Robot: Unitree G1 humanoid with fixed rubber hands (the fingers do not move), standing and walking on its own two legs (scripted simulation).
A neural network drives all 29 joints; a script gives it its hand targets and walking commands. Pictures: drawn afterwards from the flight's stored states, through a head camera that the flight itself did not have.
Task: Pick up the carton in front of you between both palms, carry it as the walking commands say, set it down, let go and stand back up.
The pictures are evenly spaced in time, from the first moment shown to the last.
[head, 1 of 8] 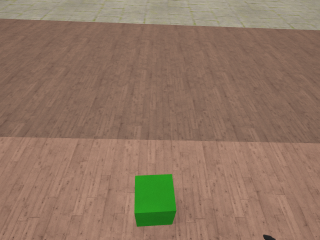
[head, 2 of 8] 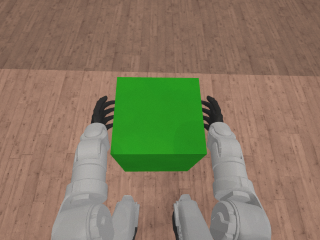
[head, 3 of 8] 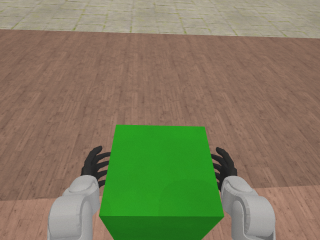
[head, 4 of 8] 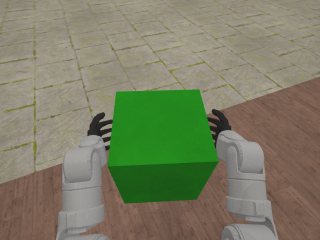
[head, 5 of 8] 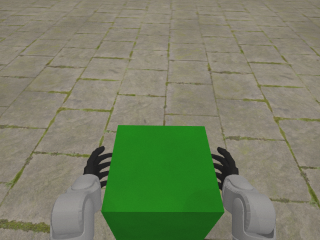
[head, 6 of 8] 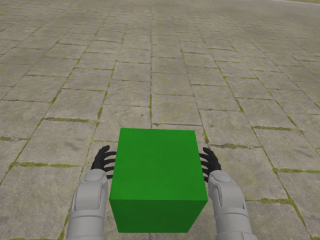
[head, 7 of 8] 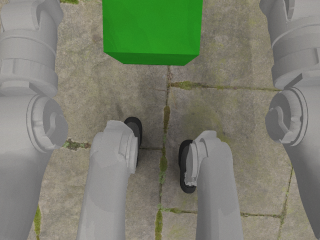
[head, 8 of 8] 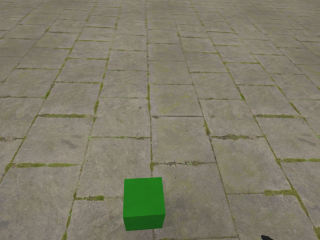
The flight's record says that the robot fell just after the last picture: no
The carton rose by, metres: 0.69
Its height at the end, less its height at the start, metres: -0.24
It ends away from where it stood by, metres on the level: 6.50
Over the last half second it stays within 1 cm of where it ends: yes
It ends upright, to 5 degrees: yes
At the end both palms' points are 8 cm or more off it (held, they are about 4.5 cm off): yes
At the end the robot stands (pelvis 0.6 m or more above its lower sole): yes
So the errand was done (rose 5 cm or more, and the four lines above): yes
